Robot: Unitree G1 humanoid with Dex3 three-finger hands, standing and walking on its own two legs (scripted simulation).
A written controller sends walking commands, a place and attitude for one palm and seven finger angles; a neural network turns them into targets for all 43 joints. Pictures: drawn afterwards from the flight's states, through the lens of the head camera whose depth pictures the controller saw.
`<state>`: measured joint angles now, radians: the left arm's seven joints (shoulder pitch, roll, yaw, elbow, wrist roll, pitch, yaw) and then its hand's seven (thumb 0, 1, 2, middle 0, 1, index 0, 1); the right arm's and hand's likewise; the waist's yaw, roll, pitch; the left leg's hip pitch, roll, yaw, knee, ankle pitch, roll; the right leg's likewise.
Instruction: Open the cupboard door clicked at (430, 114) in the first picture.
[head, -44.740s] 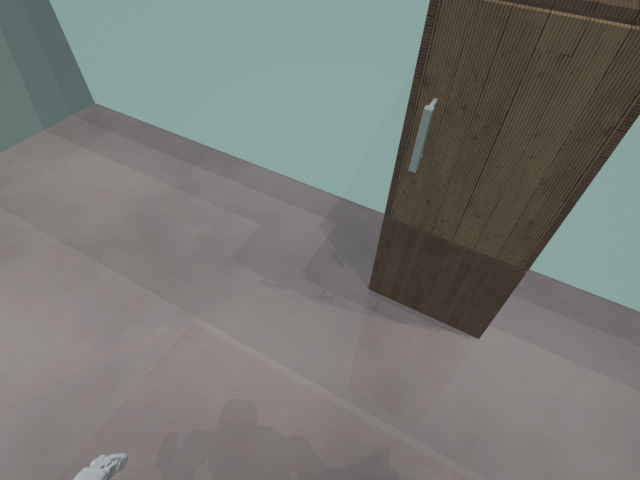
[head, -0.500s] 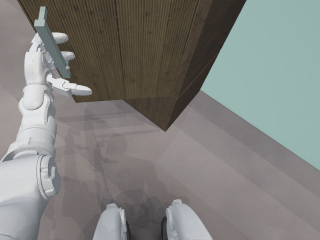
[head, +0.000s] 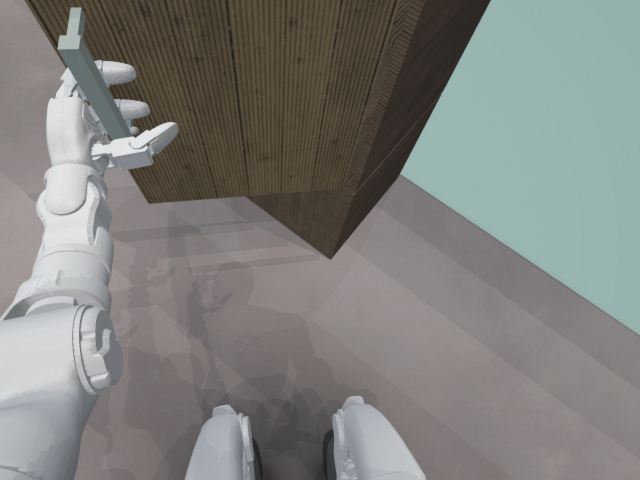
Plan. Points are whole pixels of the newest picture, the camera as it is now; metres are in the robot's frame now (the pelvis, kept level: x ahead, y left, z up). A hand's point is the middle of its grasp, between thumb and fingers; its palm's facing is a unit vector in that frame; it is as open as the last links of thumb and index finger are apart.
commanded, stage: close the thumb around the handle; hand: left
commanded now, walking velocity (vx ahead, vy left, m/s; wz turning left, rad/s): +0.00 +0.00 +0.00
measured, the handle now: (105, 91) +0.57 +0.21 +0.07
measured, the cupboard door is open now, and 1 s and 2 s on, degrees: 46 73 91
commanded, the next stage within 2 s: pull the door open along its arc in 0.30 s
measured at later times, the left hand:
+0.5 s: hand (133, 136) +0.51 +0.18 +0.05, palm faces +0.07 -1.00 -0.01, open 5.4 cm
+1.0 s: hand (187, 245) +0.37 +0.11 +0.06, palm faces +0.25 -0.96 +0.13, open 5.9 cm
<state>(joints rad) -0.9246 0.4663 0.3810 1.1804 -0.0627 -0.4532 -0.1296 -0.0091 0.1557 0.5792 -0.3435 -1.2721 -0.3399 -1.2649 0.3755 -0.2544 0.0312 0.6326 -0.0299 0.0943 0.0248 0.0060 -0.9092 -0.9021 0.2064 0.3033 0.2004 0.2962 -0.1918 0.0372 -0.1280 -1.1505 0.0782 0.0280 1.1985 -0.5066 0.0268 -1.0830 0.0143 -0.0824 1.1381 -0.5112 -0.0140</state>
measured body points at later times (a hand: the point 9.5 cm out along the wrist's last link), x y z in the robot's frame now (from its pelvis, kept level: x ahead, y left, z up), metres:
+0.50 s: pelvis +0.00 +0.00 +0.00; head +0.15 +0.02 +0.43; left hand +0.50 +0.23 +0.06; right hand +0.01 -0.26 -0.11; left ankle +0.02 +0.10 -0.64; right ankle +0.01 -0.12 -0.64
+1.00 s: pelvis +0.01 +0.00 +0.03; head +0.10 +0.01 +0.47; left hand +0.35 +0.16 +0.06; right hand +0.13 -0.24 -0.09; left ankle +0.02 +0.10 -0.64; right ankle +0.01 -0.12 -0.64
